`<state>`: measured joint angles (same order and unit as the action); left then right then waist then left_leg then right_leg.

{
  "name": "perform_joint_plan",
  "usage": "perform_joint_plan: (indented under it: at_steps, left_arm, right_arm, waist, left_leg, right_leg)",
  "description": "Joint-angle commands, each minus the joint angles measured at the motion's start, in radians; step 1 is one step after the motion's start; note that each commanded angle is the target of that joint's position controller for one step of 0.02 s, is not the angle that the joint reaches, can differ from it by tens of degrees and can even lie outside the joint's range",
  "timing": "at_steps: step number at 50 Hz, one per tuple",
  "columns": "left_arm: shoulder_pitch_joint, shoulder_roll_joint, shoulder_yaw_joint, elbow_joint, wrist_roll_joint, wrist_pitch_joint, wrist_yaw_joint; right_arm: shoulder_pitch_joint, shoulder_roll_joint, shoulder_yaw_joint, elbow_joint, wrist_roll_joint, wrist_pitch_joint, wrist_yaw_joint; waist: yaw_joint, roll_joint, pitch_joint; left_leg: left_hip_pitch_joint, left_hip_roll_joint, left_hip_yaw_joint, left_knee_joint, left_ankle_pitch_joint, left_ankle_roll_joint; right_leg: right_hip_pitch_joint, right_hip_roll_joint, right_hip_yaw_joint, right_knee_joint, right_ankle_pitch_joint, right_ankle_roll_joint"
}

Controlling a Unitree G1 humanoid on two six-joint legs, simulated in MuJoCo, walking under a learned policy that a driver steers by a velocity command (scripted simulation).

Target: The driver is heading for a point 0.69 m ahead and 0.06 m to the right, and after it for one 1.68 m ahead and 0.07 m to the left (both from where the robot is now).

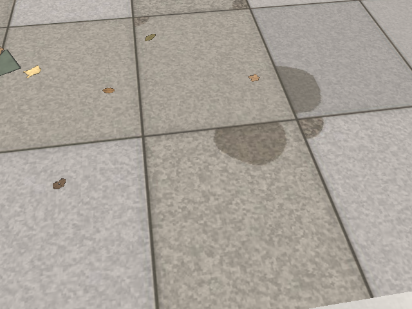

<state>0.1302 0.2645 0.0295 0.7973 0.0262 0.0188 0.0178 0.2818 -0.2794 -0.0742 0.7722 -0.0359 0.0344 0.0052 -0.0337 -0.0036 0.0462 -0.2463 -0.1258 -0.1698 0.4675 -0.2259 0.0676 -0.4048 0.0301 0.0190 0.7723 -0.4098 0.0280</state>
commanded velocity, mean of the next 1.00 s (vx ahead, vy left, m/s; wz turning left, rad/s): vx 0.28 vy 0.00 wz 0.15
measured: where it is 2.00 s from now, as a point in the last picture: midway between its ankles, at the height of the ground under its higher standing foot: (219, 188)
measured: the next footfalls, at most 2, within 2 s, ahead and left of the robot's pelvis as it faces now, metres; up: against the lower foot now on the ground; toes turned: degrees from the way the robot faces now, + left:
right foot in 0.08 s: +0.07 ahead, -0.10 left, +0.00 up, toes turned +5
left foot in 0.62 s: +0.08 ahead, +0.10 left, +0.00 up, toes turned +13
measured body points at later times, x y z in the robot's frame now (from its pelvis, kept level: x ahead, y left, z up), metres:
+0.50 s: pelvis +0.04 -0.01 +0.00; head +0.06 -0.02 +0.45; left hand +0.04 +0.25 -0.12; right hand +0.23 -0.22 -0.12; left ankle -0.01 +0.11 -0.69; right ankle +0.03 -0.10 -0.74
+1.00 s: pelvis +0.21 +0.04 +0.00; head +0.26 +0.07 +0.45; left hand +0.44 +0.22 -0.08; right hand +0.10 -0.18 -0.12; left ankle +0.04 +0.09 -0.74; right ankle +0.37 -0.02 -0.54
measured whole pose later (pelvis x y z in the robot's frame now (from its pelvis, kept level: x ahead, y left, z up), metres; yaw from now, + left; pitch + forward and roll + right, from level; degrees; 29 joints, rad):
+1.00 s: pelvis +0.21 +0.04 +0.00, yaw +5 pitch +5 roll -2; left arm -0.01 0.09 -0.06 0.57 0.02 0.03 0.00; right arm 0.57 -0.14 0.04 1.08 0.01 -0.07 -0.04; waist -0.01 0.00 0.02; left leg 0.11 0.00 0.15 0.13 -0.31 0.05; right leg -1.17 0.01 -0.15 1.55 -0.45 -0.13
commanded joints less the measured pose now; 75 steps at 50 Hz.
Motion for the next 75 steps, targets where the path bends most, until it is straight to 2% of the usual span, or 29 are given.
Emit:
perform_joint_plan:
  at_steps: [1, 4, 5, 6, 8, 11, 12, 14, 15, 25, 29, 30, 31, 32, 34, 37, 46, 48, 50, 53, 54, 55, 56, 57, 59, 63, 66, 71, 75]
  left_arm:
    - [-0.007, 0.085, 0.016, -0.092, -0.015, -0.028, 0.017]
    - [0.141, 0.102, 0.023, -0.057, 0.001, -0.038, 0.039]
    - [0.133, 0.184, 0.035, -0.077, 0.009, -0.037, 0.048]
    - [0.105, 0.222, 0.048, -0.098, -0.001, -0.02, 0.039]
    - [0.019, 0.093, 0.017, -0.131, 0.0, -0.016, 0.028]
    - [0.04, 0.079, 0.014, -0.13, 0.009, -0.025, 0.04]
    - [0.04, 0.074, 0.015, -0.153, 0.001, -0.036, 0.04]
    - [0.074, 0.05, 0.01, -0.152, -0.011, -0.04, 0.041]
    - [0.148, 0.068, 0.015, -0.106, 0.006, -0.041, 0.042]
    - [0.243, 0.094, 0.049, -0.045, 0.014, -0.073, -0.005]
    - [0.212, 0.088, 0.062, -0.021, -0.013, -0.051, -0.009]
    - [0.18, 0.038, 0.05, -0.035, -0.016, -0.056, -0.017]
    - [0.179, -0.07, 0.019, -0.072, -0.018, -0.056, -0.021]
    - [0.248, -0.005, 0.038, -0.056, -0.008, -0.044, -0.015]
    - [0.128, 0.023, 0.047, -0.062, 0.023, -0.048, -0.025]
    - [0.119, -0.052, 0.022, -0.06, 0.0, -0.05, -0.039]
    - [-0.241, -0.153, -0.07, -0.33, 0.011, -0.008, -0.004]
    - [-0.24, -0.141, -0.09, -0.341, -0.001, 0.006, -0.027]
    - [-0.132, -0.12, -0.084, -0.272, -0.018, 0.008, -0.029]
    - [0.178, -0.013, -0.034, -0.172, -0.001, -0.009, -0.046]
    - [0.22, 0.076, 0.005, -0.14, 0.0, -0.022, -0.052]
    - [0.209, 0.259, 0.064, -0.17, -0.052, -0.025, -0.03]
    - [0.226, 0.176, 0.042, -0.131, -0.023, -0.051, -0.01]
    - [0.254, 0.096, 0.017, -0.073, -0.017, -0.074, -0.018]
    - [0.146, -0.077, -0.037, -0.012, -0.013, -0.099, -0.054]
    - [0.024, -0.055, -0.034, -0.024, -0.042, -0.105, -0.072]
    - [0.192, 0.017, -0.012, 0.0, -0.053, -0.12, -0.042]
    - [0.346, 0.077, 0.015, 0.01, -0.065, -0.094, 0.007]
    - [0.306, 0.111, 0.038, -0.015, -0.059, -0.058, 0.02]
  right_arm:
    - [-0.039, -0.159, -0.045, -0.075, 0.004, -0.007, -0.008]
    - [-0.102, -0.102, -0.033, -0.1, 0.03, 0.0, -0.017]
    - [-0.002, -0.009, -0.013, -0.104, 0.03, -0.003, -0.017]
    - [0.058, -0.108, -0.039, -0.096, 0.009, 0.011, -0.031]
    - [0.029, -0.138, -0.052, -0.064, -0.011, 0.025, -0.023]
    - [0.015, -0.085, -0.04, -0.054, 0.0, 0.038, 0.01]
    - [-0.035, -0.101, -0.052, -0.085, 0.107, 0.03, -0.025]
    - [-0.065, -0.091, -0.045, -0.099, 0.082, 0.028, -0.052]
    - [-0.036, -0.058, -0.031, -0.068, -0.027, 0.047, -0.023]
    - [-0.18, 0.02, 0.017, -0.098, -0.01, -0.003, 0.018]
    - [0.111, 0.029, 0.011, 0.005, 0.006, -0.035, -0.005]
    - [0.186, -0.01, 0.001, 0.031, -0.01, -0.054, -0.009]
    - [0.228, -0.102, -0.007, 0.015, -0.027, -0.067, -0.018]
    - [0.279, -0.191, -0.033, 0.037, -0.011, -0.055, -0.03]
    - [0.15, -0.076, -0.004, 0.031, 0.009, -0.061, -0.016]
    - [0.203, 0.023, 0.035, 0.1, -0.01, -0.097, -0.004]
    - [0.303, 0.036, 0.087, 0.273, 0.011, -0.135, -0.017]
    - [0.304, 0.034, 0.094, 0.283, 0.05, -0.114, -0.055]
    - [0.311, -0.062, 0.085, 0.24, 0.07, -0.117, -0.066]
    - [0.24, -0.185, 0.029, 0.173, 0.044, -0.099, -0.054]
    - [0.251, -0.119, 0.036, 0.105, 0.041, -0.116, -0.04]
    - [0.083, -0.038, 0.058, 0.031, -0.01, -0.166, -0.007]
    - [0.066, -0.077, 0.021, 0.007, 0.009, -0.21, 0.033]
    - [-0.004, -0.067, 0.028, -0.029, 0.045, -0.211, 0.039]
    - [-0.055, 0.048, 0.07, -0.102, 0.032, -0.182, 0.033]
    - [-0.057, 0.048, 0.107, -0.183, 0.03, -0.141, 0.018]
    - [-0.232, 0.048, 0.109, -0.248, -0.015, -0.148, -0.015]
    - [-0.486, 0.006, 0.087, -0.322, 0.064, -0.147, 0.002]
    - [-0.388, -0.074, 0.038, -0.275, 0.055, -0.167, 0.025]
  waist:
    - [0.027, 0.144, -0.098]
    - [0.093, 0.035, -0.073]
    - [0.032, -0.237, -0.103]
    - [0.016, -0.176, -0.137]
    - [-0.008, -0.041, -0.016]
    - [0.012, -0.121, -0.026]
    - [0.035, -0.153, -0.055]
    - [0.049, -0.12, -0.075]
    - [0.047, -0.062, -0.067]
    - [0.093, -0.129, 0.004]
    - [-0.052, -0.062, -0.018]
    - [-0.087, 0.05, -0.047]
    - [-0.061, 0.266, -0.111]
    - [-0.07, 0.253, -0.094]
    - [-0.028, 0.07, 0.097]
    - [0.008, 0.07, 0.061]
    - [0.049, 0.073, 0.13]
    - [0.057, 0.071, 0.076]
    - [0.092, 0.055, -0.108]
    - [0.237, 0.251, -0.351]
    - [0.221, 0.13, -0.389]
    - [0.225, -0.253, -0.478]
    - [0.192, -0.097, -0.431]
    - [0.157, 0.029, -0.242]
    - [-0.011, 0.134, -0.018]
    - [-0.123, 0.077, 0.027]
    - [-0.011, -0.012, -0.05]
    - [0.104, -0.115, -0.057]
    - [0.059, -0.141, -0.13]
  left_leg:
    - [0.093, 0.266, -0.324, -0.051, 0.452, 0.138]
    - [-0.115, 0.145, -0.245, 0.119, 0.212, 0.016]
    - [-0.268, 0.01, -0.04, 0.395, -0.28, -0.048]
    - [-0.278, -0.024, 0.085, 0.622, -0.457, -0.075]
    - [-0.311, 0.067, 0.07, 0.813, -0.33, -0.094]
    - [-0.313, 0.043, 0.089, 0.911, -0.199, -0.131]
    - [-0.36, 0.045, 0.042, 0.921, -0.198, -0.182]
    - [-0.379, 0.042, 0.019, 0.856, -0.18, -0.22]
    - [-0.327, 0.03, 0.059, 0.825, -0.165, -0.182]
    - [-0.202, 0.106, 0.223, 0.294, -0.25, -0.054]
    - [0.241, 0.054, 0.286, -0.076, -0.012, 0.015]
    - [0.36, 0.129, 0.174, -0.176, 0.01, 0.011]
    - [0.479, 0.441, -0.249, -0.263, 0.049, 0.024]
    - [0.388, 0.542, -0.429, -0.29, -0.058, 0.178]
    - [0.264, 0.459, -0.322, -0.308, -0.366, 0.235]
    - [0.25, 0.365, -0.104, -0.248, -0.068, 0.151]
    - [0.023, 0.303, 0.168, -0.371, 0.084, 0.026]
    - [0.01, 0.312, 0.249, -0.515, 0.475, 0.074]
    - [0.112, 0.349, 0.327, -0.312, 1.5, 0.069]
    - [0.348, 0.408, 0.331, 0.294, 1.721, 0.056]
    - [0.042, 0.318, 0.309, 0.628, 1.177, 0.032]
    - [-0.4, -0.009, 0.123, 1.15, 0.079, -0.012]
    - [-0.573, 0.038, -0.096, 1.417, 0.02, 0.018]
    - [-0.651, 0.064, -0.059, 1.485, -0.005, 0.04]
    - [-0.723, 0.131, 0.023, 1.57, -0.045, 0.066]
    - [-0.569, 0.199, 0.141, 1.063, 0.092, 0.055]
    - [-0.421, 0.154, 0.258, 0.696, 0.287, -0.026]
    - [-0.467, 0.083, 0.193, 0.092, 0.264, -0.089]
    - [-0.256, 0.05, 0.149, -0.066, 0.23, -0.037]
  right_leg:
    - [0.042, 0.027, 0.001, -0.094, 0.007, -0.028]
    - [0.346, -0.056, 0.077, -0.459, 0.254, -0.05]
    - [0.468, -0.36, 0.374, -0.539, 0.471, -0.113]
    - [0.339, -0.471, 0.463, -0.504, 0.543, -0.231]
    - [0.226, -0.365, 0.308, -0.49, 0.387, -0.255]
    - [0.236, -0.238, 0.117, -0.445, 0.597, -0.235]
    - [0.324, -0.238, 0.113, -0.438, 0.584, -0.254]
    - [0.395, -0.262, 0.125, -0.425, 0.589, -0.281]
    - [0.34, -0.263, 0.105, -0.431, 0.598, -0.263]
    - [0.302, -0.281, 0.131, -0.573, 0.121, -0.261]
    - [0.075, -0.23, 0.048, -0.363, 0.314, -0.244]
    - [0.005, -0.152, -0.043, -0.139, 0.362, -0.201]
    - [-0.209, -0.044, -0.128, 0.207, -0.071, -0.124]
    - [-0.327, -0.009, -0.065, 0.438, -0.124, -0.106]
    - [-0.549, -0.063, -0.013, 0.811, 0.001, -0.104]
    - [-0.699, -0.03, 0.005, 1.155, 0.032, -0.125]
    - [-0.905, -0.007, -0.09, 1.079, -0.018, -0.132]
    - [-0.58, -0.052, -0.212, 0.743, -0.042, -0.15]
    - [-0.228, 0.054, -0.349, 0.574, -0.038, -0.183]
    - [0.038, 0.122, -0.156, 0.24, -0.13, -0.272]
    - [0.275, -0.009, 0.269, 0.028, -0.32, -0.347]
    - [0.549, -0.308, 1.071, -0.499, -0.207, -0.519]
    - [0.552, -0.344, 1.167, -0.567, -0.096, -0.438]
    - [0.414, -0.324, 0.995, -0.514, -0.006, -0.382]
    - [0.098, -0.193, 0.584, -0.418, 0.2, -0.302]
    - [-0.2, 0.018, 0.128, -0.494, 0.356, -0.202]
    - [-0.143, 0.039, 0.135, -0.522, 0.572, -0.184]
    - [0.332, -0.07, 0.3, -0.533, 0.586, -0.163]
    - [0.495, -0.113, 0.353, -0.329, 0.875, -0.148]
Velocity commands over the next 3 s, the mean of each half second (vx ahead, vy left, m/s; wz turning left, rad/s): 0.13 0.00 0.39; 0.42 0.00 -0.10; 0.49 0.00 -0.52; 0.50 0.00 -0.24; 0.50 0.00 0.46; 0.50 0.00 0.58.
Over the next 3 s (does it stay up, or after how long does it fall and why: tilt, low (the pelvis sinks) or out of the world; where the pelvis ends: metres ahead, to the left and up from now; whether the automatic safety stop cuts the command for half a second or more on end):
stays up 1.32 -0.04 0.13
